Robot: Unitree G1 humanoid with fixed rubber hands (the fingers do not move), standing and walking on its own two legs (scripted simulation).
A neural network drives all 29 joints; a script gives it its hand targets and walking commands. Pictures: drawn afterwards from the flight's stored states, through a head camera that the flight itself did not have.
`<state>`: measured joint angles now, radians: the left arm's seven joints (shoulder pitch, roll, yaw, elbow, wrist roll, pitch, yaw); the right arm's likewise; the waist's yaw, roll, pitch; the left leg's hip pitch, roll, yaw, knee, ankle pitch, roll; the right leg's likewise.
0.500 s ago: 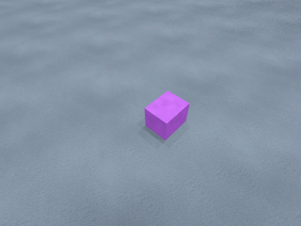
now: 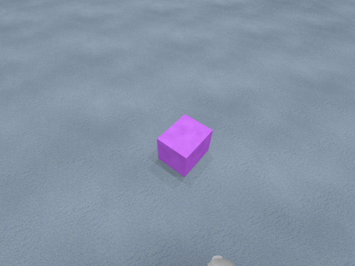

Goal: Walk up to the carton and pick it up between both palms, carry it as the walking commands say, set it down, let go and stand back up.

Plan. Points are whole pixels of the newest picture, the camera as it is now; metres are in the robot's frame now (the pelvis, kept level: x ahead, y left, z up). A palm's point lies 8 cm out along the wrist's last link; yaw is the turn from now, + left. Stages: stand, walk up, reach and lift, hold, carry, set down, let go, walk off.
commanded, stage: walk up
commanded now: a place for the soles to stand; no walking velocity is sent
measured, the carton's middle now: (184, 144) +0.94 -0.06 -0.67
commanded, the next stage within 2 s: none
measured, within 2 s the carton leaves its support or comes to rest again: neither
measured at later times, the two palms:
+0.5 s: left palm (69, 228) +0.24 +0.28 -0.10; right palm (323, 216) +0.27 -0.36 -0.08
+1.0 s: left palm (104, 159) +0.44 +0.24 -0.09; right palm (312, 182) +0.38 -0.41 -0.12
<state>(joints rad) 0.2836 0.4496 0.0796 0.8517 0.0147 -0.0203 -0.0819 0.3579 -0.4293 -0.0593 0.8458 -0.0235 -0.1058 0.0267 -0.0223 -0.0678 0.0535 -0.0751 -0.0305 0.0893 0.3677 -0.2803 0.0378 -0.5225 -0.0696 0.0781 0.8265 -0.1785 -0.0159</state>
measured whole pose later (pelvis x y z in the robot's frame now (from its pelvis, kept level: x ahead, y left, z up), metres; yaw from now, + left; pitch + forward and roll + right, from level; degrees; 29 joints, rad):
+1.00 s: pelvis +0.34 -0.08 -0.02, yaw +0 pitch -2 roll +0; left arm 0.25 0.42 0.06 0.79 0.01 -0.06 -0.02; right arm 0.35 -0.45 -0.04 0.79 -0.01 -0.04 0.01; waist -0.02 0.04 0.06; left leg -0.34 0.03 -0.03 0.91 -0.52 0.03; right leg -0.38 -0.03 -0.04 0.68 -0.26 -0.02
